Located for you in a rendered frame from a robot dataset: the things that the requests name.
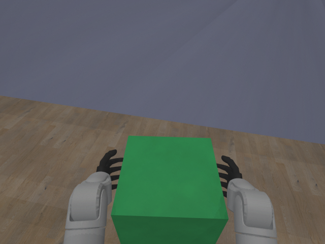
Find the robot left forearm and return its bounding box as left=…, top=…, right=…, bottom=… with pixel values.
left=63, top=171, right=112, bottom=244

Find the carton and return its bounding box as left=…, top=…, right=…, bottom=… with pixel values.
left=111, top=136, right=229, bottom=244

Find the right robot hand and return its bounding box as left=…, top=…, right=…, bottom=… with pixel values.
left=217, top=156, right=242, bottom=198

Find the left robot hand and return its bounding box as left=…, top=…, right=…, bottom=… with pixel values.
left=96, top=149, right=123, bottom=190

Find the robot right forearm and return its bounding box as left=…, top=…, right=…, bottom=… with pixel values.
left=227, top=178, right=277, bottom=244

